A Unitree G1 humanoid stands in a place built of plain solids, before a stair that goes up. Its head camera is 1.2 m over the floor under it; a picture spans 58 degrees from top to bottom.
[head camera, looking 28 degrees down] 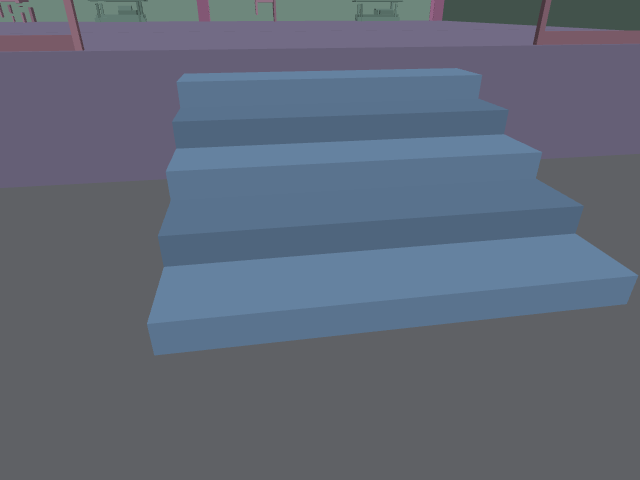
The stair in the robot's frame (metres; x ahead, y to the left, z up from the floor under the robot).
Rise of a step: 0.16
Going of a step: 0.41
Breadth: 2.10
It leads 9 degrees to the left of straight ahead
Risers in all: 6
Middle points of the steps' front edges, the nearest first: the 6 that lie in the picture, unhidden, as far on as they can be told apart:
1.46 -0.38 0.16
1.87 -0.32 0.32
2.27 -0.25 0.48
2.68 -0.18 0.63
3.09 -0.12 0.79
3.50 -0.05 0.95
